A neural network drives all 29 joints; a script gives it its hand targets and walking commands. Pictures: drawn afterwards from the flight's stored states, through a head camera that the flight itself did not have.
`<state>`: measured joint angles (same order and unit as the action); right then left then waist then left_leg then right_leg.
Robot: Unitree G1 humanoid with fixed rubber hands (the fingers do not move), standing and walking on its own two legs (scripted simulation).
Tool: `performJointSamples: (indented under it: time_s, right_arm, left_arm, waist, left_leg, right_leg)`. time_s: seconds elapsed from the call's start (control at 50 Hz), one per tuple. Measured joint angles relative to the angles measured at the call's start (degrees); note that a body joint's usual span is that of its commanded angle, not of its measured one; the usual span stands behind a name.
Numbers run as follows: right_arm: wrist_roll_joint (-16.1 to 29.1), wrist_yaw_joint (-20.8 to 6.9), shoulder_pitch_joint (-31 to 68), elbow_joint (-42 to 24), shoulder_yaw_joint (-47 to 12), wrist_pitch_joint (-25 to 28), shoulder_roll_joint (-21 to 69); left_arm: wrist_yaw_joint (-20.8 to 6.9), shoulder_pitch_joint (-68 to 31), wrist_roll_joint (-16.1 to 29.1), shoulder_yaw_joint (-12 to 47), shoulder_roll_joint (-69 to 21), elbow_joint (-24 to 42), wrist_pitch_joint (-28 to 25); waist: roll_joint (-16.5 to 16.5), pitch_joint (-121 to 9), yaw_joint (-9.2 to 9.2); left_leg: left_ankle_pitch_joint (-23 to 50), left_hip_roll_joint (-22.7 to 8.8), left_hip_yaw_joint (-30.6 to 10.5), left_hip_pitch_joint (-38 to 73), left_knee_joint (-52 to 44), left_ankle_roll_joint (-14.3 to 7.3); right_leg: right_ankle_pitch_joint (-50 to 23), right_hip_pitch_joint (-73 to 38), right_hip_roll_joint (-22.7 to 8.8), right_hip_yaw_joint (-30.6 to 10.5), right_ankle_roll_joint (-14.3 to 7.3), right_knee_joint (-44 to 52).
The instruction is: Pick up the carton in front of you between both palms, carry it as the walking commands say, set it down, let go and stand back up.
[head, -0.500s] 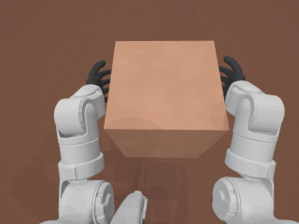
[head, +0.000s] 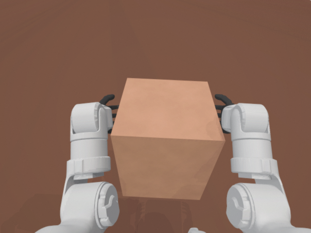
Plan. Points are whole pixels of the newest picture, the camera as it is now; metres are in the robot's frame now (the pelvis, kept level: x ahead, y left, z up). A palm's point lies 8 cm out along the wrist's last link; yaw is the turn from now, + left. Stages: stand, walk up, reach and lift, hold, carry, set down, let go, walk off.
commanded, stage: carry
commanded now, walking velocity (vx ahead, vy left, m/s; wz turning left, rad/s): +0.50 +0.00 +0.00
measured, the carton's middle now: (164, 140) +0.36 -0.02 +0.06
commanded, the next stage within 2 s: none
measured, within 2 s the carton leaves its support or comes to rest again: neither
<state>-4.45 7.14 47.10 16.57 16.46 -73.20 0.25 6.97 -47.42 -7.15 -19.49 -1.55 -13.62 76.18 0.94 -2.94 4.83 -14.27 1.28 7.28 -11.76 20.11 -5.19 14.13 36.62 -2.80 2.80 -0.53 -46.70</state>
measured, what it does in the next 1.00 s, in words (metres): walks ahead: right foot, then left foot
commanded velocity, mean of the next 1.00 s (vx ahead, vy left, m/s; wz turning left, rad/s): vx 0.43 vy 0.00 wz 0.00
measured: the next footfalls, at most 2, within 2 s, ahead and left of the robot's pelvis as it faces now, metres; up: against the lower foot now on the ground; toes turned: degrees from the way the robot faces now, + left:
right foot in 0.16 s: +0.27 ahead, -0.13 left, +0.00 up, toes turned -7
left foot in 0.58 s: +0.53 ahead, +0.10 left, +0.00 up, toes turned +12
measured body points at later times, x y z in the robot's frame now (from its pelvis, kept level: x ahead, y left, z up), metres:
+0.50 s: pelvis +0.33 -0.03 +0.00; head +0.32 -0.04 +0.45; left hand +0.60 +0.14 +0.09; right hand +0.62 -0.16 +0.09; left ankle +0.43 +0.10 -0.72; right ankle +0.23 -0.12 -0.75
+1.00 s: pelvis +0.64 -0.02 -0.02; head +0.61 -0.03 +0.43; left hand +0.91 +0.13 +0.08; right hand +0.91 -0.18 +0.08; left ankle +0.50 +0.09 -0.75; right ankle +0.77 -0.13 -0.75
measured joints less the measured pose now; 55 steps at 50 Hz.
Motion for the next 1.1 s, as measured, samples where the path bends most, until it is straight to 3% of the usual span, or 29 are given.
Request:
performJointSamples:
  time_s: [0.14,0.2,0.24,0.28,0.4,0.5,0.56,0.6,0.64,0.7,0.74,0.82,0.96,1.0,1.04,1.1]
  right_arm:
    - [-2.31,-1.16,-13.26,-11.74,-1.17,4.28,4.73]
    - [-2.00,-1.97,-19.36,-19.45,-2.07,5.22,5.08]
    - [-1.61,-2.44,-23.25,-23.95,-2.37,5.56,5.81]
    - [-1.55,-2.63,-27.08,-28.39,-2.88,5.72,7.57]
    - [-2.31,-2.41,-34.36,-37.04,-8.48,5.76,8.00]
    - [-2.82,-2.48,-37.44,-37.38,-9.64,4.14,7.48]
    - [-2.90,-2.53,-37.71,-36.10,-9.51,3.02,7.42]
    - [-3.01,-2.60,-36.96,-33.48,-9.80,3.31,7.54]
    - [-3.36,-2.62,-36.18,-29.97,-10.25,3.53,7.64]
    - [-3.37,-2.58,-37.25,-28.63,-10.13,3.34,7.50]
    - [-2.97,-2.49,-38.29,-29.36,-9.97,3.63,7.37]
    - [-2.29,-2.32,-38.90,-31.49,-9.97,4.69,7.29]
    - [-2.20,-2.30,-38.16,-34.66,-10.83,4.53,7.39]
    - [-2.39,-2.32,-37.63,-35.18,-10.65,4.04,7.44]
    - [-2.26,-2.38,-36.70,-34.53,-9.57,3.76,6.80]
    - [-2.41,-2.38,-36.35,-33.39,-8.41,3.22,6.73]
  left_arm:
    - [-0.29,14.45,1.42,4.44,-2.99,11.15,-5.16]
    - [-0.30,20.17,0.98,6.50,-5.87,16.96,-7.96]
    - [-0.31,24.18,0.47,7.66,-7.62,21.18,-8.86]
    - [-0.35,28.76,0.70,8.51,-8.61,26.25,-8.96]
    - [-1.10,35.35,2.37,12.08,-6.60,34.70,-8.08]
    - [-1.89,37.41,1.35,13.75,-6.24,33.79,-6.65]
    - [-2.05,37.79,0.76,14.03,-6.17,32.65,-5.48]
    - [-2.13,37.74,0.44,13.26,-5.92,31.68,-5.01]
    - [-2.19,38.11,0.36,12.53,-5.44,29.97,-4.62]
    - [-2.20,38.63,-0.02,12.29,-6.07,28.16,-4.48]
    - [-2.21,39.04,-0.14,13.07,-6.07,28.12,-4.87]
    - [-2.21,39.44,-0.04,13.97,-5.95,29.82,-6.10]
    - [-2.21,40.00,0.37,13.80,-5.91,33.97,-6.30]
    - [-2.21,39.28,0.47,13.54,-5.97,34.19,-5.93]
    - [-2.21,38.11,0.20,14.15,-6.14,31.99,-6.75]
    - [-2.14,36.92,0.11,14.23,-6.31,29.21,-6.89]
  waist:
    - [-1.01,0.51,-4.42]
    - [0.78,1.63,-6.04]
    - [0.45,2.69,-6.78]
    - [-0.29,3.26,-7.03]
    - [-1.31,1.14,-7.34]
    - [-1.57,-3.96,-6.55]
    - [-2.05,-6.27,-6.10]
    - [-3.79,-7.27,-5.59]
    - [-3.76,-7.58,-4.56]
    - [-2.50,-6.68,-3.71]
    - [-2.14,-6.02,-3.28]
    - [-1.47,-5.46,-2.93]
    - [-0.97,-5.59,-3.84]
    - [-1.18,-5.32,-4.05]
    - [1.15,-4.75,-4.92]
    - [1.43,-2.75,-5.55]
  left_leg:
    - [-8.38,-1.45,-0.22,9.14,0.42,3.44]
    - [-10.27,-3.68,-1.68,3.07,20.72,5.00]
    - [-11.34,-2.24,-4.44,-5.02,37.92,4.99]
    - [-9.77,-1.81,-4.70,-11.14,43.88,4.83]
    - [-5.21,-3.97,-2.66,-18.82,25.55,6.03]
    - [4.58,-4.34,0.91,-17.40,10.98,5.91]
    - [6.01,-3.82,4.06,-14.10,6.65,5.05]
    - [7.23,-2.91,5.70,-13.10,9.54,2.58]
    - [3.55,-3.07,6.42,-12.60,12.56,0.96]
    - [2.08,-3.36,6.18,-8.78,9.25,1.50]
    - [2.20,-3.18,5.90,-5.65,5.68,1.73]
    - [1.86,-2.99,5.34,0.32,-0.47,2.45]
    - [-4.64,-3.85,4.67,9.99,-2.58,5.69]
    - [-9.36,-4.60,4.21,11.22,2.21,7.12]
    - [-12.31,-7.16,2.50,7.65,13.73,8.01]
    - [-16.10,-5.07,-2.08,-1.91,30.50,7.61]
  right_leg:
    - [-11.49,-7.22,1.29,6.07,-0.60,21.20]
    - [-9.36,-10.40,2.36,8.54,-4.01,19.94]
    - [-5.79,-11.98,2.10,8.76,-4.26,19.02]
    - [-4.61,-14.88,1.75,8.61,-3.20,21.02]
    - [-1.81,-24.59,1.06,7.77,-2.46,28.03]
    - [3.77,-33.36,0.36,7.13,-0.19,29.73]
    - [9.81,-37.33,-0.45,6.32,1.51,25.97]
    - [14.02,-35.77,-2.82,5.42,2.14,16.31]
    - [14.17,-27.99,-2.51,2.32,1.80,-1.07]
    - [11.34,-16.24,-1.23,1.13,0.40,-16.53]
    - [7.66,-11.01,-1.75,1.50,0.16,-15.15]
    - [1.59,-5.32,-3.11,2.44,0.81,-1.83]
    - [-8.90,-6.63,-2.53,6.55,0.88,17.65]
    - [-12.89,-10.19,-1.65,8.72,0.71,22.08]
    - [-10.73,-10.51,-0.21,10.40,-3.31,18.93]
    - [-6.95,-12.37,-0.34,10.98,-3.59,18.78]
